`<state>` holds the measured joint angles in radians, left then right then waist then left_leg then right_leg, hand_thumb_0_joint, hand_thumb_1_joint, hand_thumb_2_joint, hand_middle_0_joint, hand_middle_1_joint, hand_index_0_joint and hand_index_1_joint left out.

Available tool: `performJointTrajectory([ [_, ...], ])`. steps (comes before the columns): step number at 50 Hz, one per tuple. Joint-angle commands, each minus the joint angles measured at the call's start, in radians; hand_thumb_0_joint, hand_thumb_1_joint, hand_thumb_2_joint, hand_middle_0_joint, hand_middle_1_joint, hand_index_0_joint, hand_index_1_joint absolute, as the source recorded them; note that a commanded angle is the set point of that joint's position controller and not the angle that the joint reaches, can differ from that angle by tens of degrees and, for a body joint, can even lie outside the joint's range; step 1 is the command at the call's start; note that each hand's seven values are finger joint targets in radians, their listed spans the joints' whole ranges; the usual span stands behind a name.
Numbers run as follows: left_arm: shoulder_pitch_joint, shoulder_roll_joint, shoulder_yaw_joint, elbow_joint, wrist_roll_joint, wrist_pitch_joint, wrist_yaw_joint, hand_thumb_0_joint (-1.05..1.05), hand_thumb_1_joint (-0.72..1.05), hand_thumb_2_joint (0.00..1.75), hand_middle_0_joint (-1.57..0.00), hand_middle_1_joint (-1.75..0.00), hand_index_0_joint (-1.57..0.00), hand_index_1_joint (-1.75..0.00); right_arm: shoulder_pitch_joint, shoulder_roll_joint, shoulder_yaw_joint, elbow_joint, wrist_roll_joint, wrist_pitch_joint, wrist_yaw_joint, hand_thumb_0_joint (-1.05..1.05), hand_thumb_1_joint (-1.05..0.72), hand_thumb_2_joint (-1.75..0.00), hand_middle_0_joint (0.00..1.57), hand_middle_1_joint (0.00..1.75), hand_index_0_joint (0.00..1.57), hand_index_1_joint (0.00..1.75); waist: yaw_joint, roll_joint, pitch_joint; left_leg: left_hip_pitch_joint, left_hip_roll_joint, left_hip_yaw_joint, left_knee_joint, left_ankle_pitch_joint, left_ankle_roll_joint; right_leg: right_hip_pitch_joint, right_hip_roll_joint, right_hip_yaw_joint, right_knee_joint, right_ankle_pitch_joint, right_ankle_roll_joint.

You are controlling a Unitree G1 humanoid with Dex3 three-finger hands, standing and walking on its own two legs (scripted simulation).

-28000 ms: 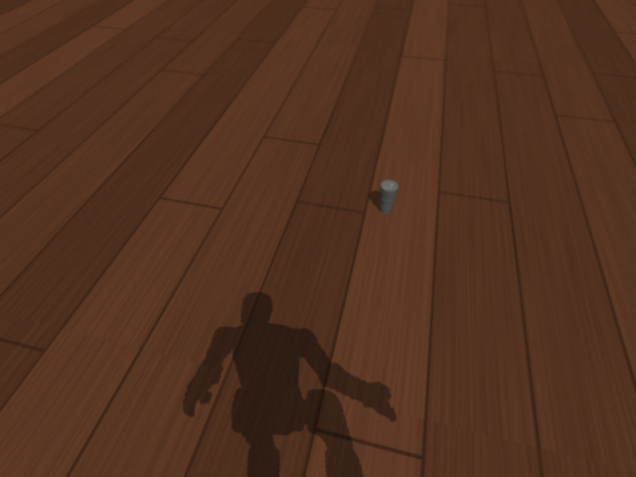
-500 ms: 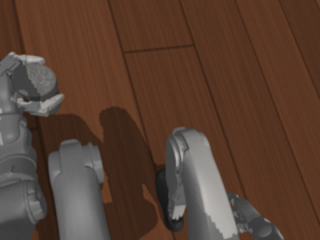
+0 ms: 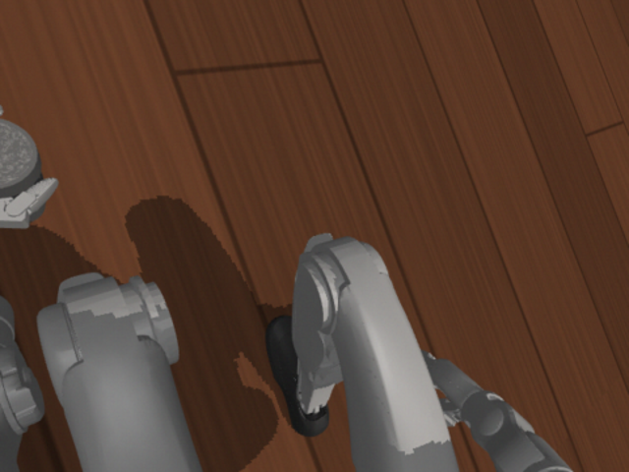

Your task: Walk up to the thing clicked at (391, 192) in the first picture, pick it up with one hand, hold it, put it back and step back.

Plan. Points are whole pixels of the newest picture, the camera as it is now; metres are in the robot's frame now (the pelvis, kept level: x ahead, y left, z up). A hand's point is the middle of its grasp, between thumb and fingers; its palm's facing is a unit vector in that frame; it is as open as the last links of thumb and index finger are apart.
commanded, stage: lower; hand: left
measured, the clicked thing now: (7, 182) +0.45 +0.27 -0.18
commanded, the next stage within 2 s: loosen in 0.54 s
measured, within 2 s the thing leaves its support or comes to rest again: rests again in 1.12 s
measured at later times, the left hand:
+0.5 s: hand (3, 176) +0.45 +0.27 -0.18, palm faces +0.30 -0.96 -0.02, open 10.1 cm
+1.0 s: hand (1, 169) +0.46 +0.27 -0.17, palm faces +0.28 -0.96 +0.00, open 11.6 cm
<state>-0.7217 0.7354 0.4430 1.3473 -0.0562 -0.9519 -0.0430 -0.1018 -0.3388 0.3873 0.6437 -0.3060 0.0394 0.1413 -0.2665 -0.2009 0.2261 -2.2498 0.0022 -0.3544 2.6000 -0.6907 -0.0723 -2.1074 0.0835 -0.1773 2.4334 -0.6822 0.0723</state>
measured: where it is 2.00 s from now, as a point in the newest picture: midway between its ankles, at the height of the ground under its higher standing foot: (224, 427)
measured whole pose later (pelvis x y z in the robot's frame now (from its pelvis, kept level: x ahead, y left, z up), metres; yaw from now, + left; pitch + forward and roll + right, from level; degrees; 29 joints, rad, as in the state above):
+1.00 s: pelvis -0.01 +0.01 +0.00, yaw -4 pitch +13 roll -19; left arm -0.75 0.87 0.44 1.48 -0.04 -1.08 0.02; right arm -0.17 -0.35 0.53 0.57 -0.37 0.03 0.14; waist -0.29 -0.28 0.29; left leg -2.22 0.01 -0.43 2.64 -0.70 -0.04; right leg -2.05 0.12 -0.24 2.40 -0.66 0.08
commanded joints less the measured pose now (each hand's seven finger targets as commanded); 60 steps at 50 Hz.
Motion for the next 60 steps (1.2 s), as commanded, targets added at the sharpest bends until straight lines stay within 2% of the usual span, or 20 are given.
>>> performJointTrajectory([
  [1,-0.308,0.161,0.009,-0.152,-0.020,-0.123,0.007,0.00,0.21,1.17,-1.17,-1.28,-1.17,-1.29,0.067,-0.337,-0.076,-0.032,-0.018,0.008,-0.015,0.00,-0.91,-0.91,0.20,0.30,0.20,0.30,-0.096,0.503,-0.633,0.452,0.052,0.129,-0.262,0.140,0.044,0.310,0.023,-0.123,-0.203,0.251,-0.075],
  [2,-0.299,0.172,0.020,-0.157,-0.025,-0.128,0.010,0.00,0.20,1.17,-1.16,-1.27,-1.16,-1.28,0.062,-0.339,-0.071,-0.037,-0.020,0.006,-0.016,0.00,-0.91,-0.91,0.20,0.30,0.20,0.30,-0.086,0.496,-0.642,0.453,0.051,0.129,-0.256,0.149,0.045,0.327,0.026,-0.121,-0.205,0.261,-0.074],
  [3,-0.311,0.169,0.007,-0.136,-0.024,-0.128,0.011,0.00,0.19,1.16,-1.15,-1.27,-1.16,-1.28,0.054,-0.338,-0.064,-0.041,-0.022,0.004,-0.016,0.00,-0.91,-0.91,0.20,0.30,0.20,0.30,-0.098,0.487,-0.623,0.433,0.052,0.126,-0.256,0.135,0.047,0.318,0.027,-0.125,-0.206,0.249,-0.074],
  [9,-0.322,0.215,0.024,-0.119,-0.022,-0.157,0.025,0.00,0.17,1.17,-1.17,-1.28,-1.17,-1.29,0.021,-0.356,-0.042,-0.060,-0.033,0.001,-0.019,0.00,-0.91,-0.91,0.20,0.30,0.20,0.30,-0.113,0.502,-0.577,0.440,0.058,0.109,-0.264,0.086,0.044,0.296,0.034,-0.147,-0.207,0.215,-0.073],
  [13,-0.315,0.243,0.026,-0.123,-0.012,-0.181,0.036,0.00,0.18,1.15,-1.14,-1.25,-1.14,-1.26,0.015,-0.357,-0.022,-0.060,-0.046,-0.002,-0.018,0.00,-0.91,-0.91,0.20,0.30,0.20,0.30,-0.112,0.544,-0.600,0.482,0.061,0.097,-0.257,0.143,0.037,0.324,0.040,-0.150,-0.192,0.265,-0.072],
  [16,-0.322,0.242,0.019,-0.110,-0.007,-0.190,0.047,0.00,0.20,1.15,-1.13,-1.24,-1.13,-1.25,0.009,-0.361,-0.015,-0.056,-0.055,-0.001,-0.019,0.00,-0.91,-0.91,0.20,0.30,0.20,0.30,-0.130,0.544,-0.583,0.489,0.065,0.089,-0.248,0.166,0.038,0.328,0.040,-0.152,-0.190,0.289,-0.069],
  [20,-0.324,0.267,0.027,-0.108,-0.004,-0.197,0.057,0.00,0.17,1.14,-1.14,-1.23,-1.13,-1.25,-0.003,-0.361,-0.004,-0.062,-0.059,0.003,-0.019,0.00,-0.91,-0.91,0.20,0.30,0.20,0.30,-0.126,0.544,-0.566,0.480,0.069,0.086,-0.250,0.154,0.037,0.331,0.044,-0.158,-0.196,0.277,-0.070],
  [23,-0.304,0.259,0.026,-0.087,0.003,-0.202,0.064,0.00,0.16,1.14,-1.15,-1.24,-1.15,-1.25,-0.005,-0.373,-0.001,-0.061,-0.066,0.006,-0.018,0.00,-0.91,-0.91,0.20,0.30,0.20,0.30,-0.141,0.568,-0.558,0.513,0.073,0.070,-0.263,0.173,0.029,0.321,0.044,-0.175,-0.184,0.287,-0.070],
  [26,-0.309,0.265,0.022,-0.088,0.005,-0.205,0.068,0.00,0.18,1.15,-1.16,-1.24,-1.15,-1.26,-0.018,-0.370,0.003,-0.069,-0.065,0.007,-0.017,0.00,-0.90,-0.91,0.20,0.30,0.20,0.30,-0.135,0.543,-0.544,0.485,0.071,0.072,-0.253,0.159,0.034,0.321,0.047,-0.173,-0.190,0.281,-0.070],
  [31,-0.295,0.251,0.001,-0.062,0.006,-0.202,0.065,0.00,0.18,1.16,-1.17,-1.25,-1.16,-1.27,-0.024,-0.375,0.009,-0.071,-0.071,0.008,-0.018,0.00,-0.91,-0.91,0.20,0.30,0.20,0.30,-0.151,0.529,-0.523,0.481,0.072,0.066,-0.252,0.142,0.037,0.314,0.052,-0.179,-0.201,0.273,-0.068],
  [33,-0.308,0.264,-0.001,-0.058,0.006,-0.206,0.068,0.00,0.17,1.06,-1.17,-1.20,-1.18,-1.20,-0.020,-0.378,0.014,-0.068,-0.070,0.010,-0.017,0.00,-0.91,-0.90,0.20,0.30,0.20,0.30,-0.160,0.531,-0.517,0.469,0.072,0.060,-0.257,0.136,0.037,0.319,0.053,-0.181,-0.203,0.269,-0.069],
  [35,-0.293,0.262,0.003,-0.061,0.001,-0.207,0.065,0.00,0.01,0.90,-1.07,-1.04,-1.09,-1.04,-0.024,-0.378,0.014,-0.072,-0.070,0.008,-0.018,0.00,-0.92,-0.90,0.20,0.30,0.20,0.30,-0.154,0.519,-0.526,0.481,0.072,0.059,-0.252,0.149,0.038,0.322,0.055,-0.183,-0.203,0.281,-0.067],
  [38,-0.292,0.261,0.004,-0.054,0.003,-0.213,0.065,0.00,-0.03,0.69,-0.95,-0.91,-0.97,-0.89,-0.023,-0.382,0.013,-0.070,-0.074,0.008,-0.017,0.00,-0.92,-0.90,0.20,0.30,0.20,0.30,-0.160,0.532,-0.519,0.492,0.074,0.052,-0.259,0.153,0.035,0.320,0.055,-0.186,-0.199,0.283,-0.067],
  [41,-0.303,0.277,0.005,-0.054,0.006,-0.215,0.066,0.00,-0.18,0.57,-0.91,-0.82,-0.92,-0.80,-0.035,-0.376,0.017,-0.080,-0.072,0.009,-0.015,0.00,-0.92,-0.90,0.20,0.30,0.20,0.30,-0.150,0.527,-0.499,0.462,0.073,0.055,-0.261,0.115,0.038,0.303,0.057,-0.184,-0.205,0.248,-0.071],
  [44,-0.308,0.276,-0.001,-0.051,0.004,-0.219,0.067,0.00,-0.35,0.46,-0.70,-0.62,-0.69,-0.62,-0.026,-0.378,0.022,-0.079,-0.076,0.006,-0.015,0.00,-0.92,-0.90,0.20,0.30,0.20,0.30,-0.161,0.523,-0.508,0.463,0.071,0.055,-0.253,0.123,0.041,0.323,0.059,-0.183,-0.209,0.263,-0.068],
  [46,-0.294,0.277,0.003,-0.038,0.008,-0.216,0.069,0.00,-0.41,0.36,-0.61,-0.52,-0.61,-0.52,-0.034,-0.378,0.017,-0.080,-0.074,0.005,-0.015,0.00,-0.92,-0.90,0.20,0.30,0.20,0.30,-0.151,0.518,-0.494,0.463,0.074,0.055,-0.259,0.115,0.041,0.305,0.059,-0.184,-0.208,0.253,-0.071],
  [48,-0.288,0.263,0.001,-0.005,0.013,-0.209,0.068,0.00,-0.46,0.32,-0.58,-0.47,-0.57,-0.48,-0.033,-0.386,0.015,-0.083,-0.072,0.011,-0.014,0.00,-0.92,-0.90,0.20,0.30,0.20,0.30,-0.162,0.521,-0.469,0.460,0.077,0.045,-0.277,0.101,0.035,0.288,0.056,-0.194,-0.204,0.237,-0.072],
  [54,-0.250,0.256,-0.006,0.017,0.016,-0.193,0.063,0.00,-0.54,0.22,-0.45,-0.35,-0.44,-0.36,-0.039,-0.383,0.016,-0.093,-0.071,0.015,-0.014,0.00,-0.91,-0.90,0.20,0.30,0.20,0.30,-0.146,0.500,-0.457,0.447,0.073,0.048,-0.280,0.094,0.039,0.287,0.060,-0.192,-0.217,0.230,-0.073],
  [56,-0.262,0.245,-0.010,0.007,0.010,-0.198,0.062,0.00,-0.54,0.21,-0.43,-0.33,-0.42,-0.33,-0.037,-0.385,0.017,-0.094,-0.072,0.013,-0.013,0.00,-0.92,-0.90,0.20,0.30,0.20,0.30,-0.158,0.505,-0.465,0.460,0.073,0.040,-0.281,0.110,0.037,0.292,0.060,-0.197,-0.214,0.246,-0.071],
  [60,-0.286,0.270,0.001,0.012,0.009,-0.206,0.068,0.00,-0.55,0.16,-0.35,-0.24,-0.34,-0.26,-0.040,-0.383,0.020,-0.096,-0.070,0.011,-0.012,0.00,-0.91,-0.90,0.20,0.30,0.20,0.30,-0.162,0.496,-0.447,0.435,0.072,0.039,-0.282,0.073,0.042,0.283,0.062,-0.199,-0.218,0.218,-0.072],
])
